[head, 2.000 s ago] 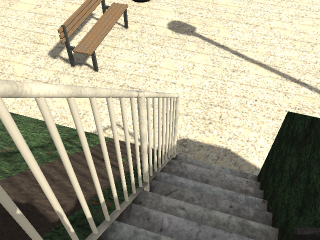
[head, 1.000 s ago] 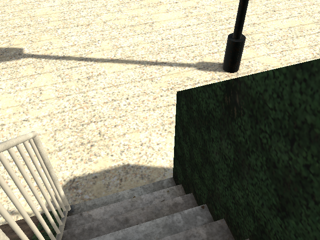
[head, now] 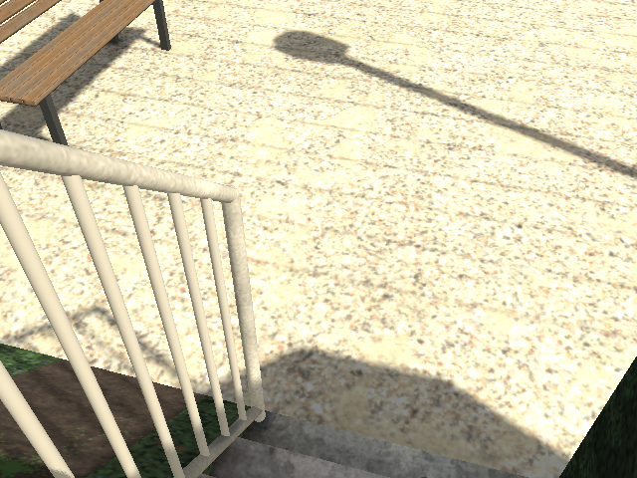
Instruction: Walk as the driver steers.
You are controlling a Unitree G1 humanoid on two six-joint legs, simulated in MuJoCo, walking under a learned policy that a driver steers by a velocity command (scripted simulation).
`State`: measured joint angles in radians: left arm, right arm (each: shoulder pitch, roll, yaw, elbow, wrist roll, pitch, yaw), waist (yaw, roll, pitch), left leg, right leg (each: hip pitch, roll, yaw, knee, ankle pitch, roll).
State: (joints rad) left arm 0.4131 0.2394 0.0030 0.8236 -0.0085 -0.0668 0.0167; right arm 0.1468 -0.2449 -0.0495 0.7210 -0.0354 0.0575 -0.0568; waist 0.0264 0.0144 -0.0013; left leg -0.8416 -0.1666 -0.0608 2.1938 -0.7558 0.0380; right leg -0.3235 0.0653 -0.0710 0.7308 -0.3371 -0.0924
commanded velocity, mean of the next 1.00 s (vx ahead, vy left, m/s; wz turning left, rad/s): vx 0.02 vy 0.00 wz -0.38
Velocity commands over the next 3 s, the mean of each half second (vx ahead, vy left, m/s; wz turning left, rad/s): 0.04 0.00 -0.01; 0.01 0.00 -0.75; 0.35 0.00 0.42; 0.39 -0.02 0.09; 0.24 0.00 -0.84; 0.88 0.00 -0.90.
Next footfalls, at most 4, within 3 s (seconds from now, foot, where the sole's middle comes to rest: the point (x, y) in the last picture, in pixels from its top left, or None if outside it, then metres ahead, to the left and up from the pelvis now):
0.32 left None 0.14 0.16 -0.75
0.72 right None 0.06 -0.11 -0.75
1.50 left None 0.36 0.18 -0.96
1.94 right None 0.61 0.14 -1.18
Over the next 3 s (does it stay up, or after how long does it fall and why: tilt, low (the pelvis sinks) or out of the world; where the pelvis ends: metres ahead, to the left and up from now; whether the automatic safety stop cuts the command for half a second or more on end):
stays up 0.79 0.10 -0.59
